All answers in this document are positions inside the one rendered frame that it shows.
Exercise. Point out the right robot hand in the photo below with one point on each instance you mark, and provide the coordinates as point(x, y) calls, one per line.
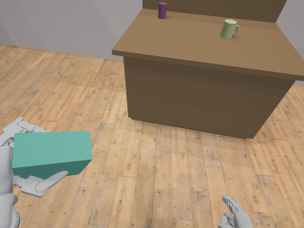
point(240, 219)

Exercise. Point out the sponge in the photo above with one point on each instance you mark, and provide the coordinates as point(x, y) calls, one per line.
point(43, 154)

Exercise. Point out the table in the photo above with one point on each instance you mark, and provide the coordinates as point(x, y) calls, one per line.
point(179, 72)

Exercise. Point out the left robot forearm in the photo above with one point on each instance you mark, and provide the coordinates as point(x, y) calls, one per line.
point(9, 216)

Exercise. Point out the left robot hand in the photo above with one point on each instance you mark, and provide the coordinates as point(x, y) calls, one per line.
point(32, 185)

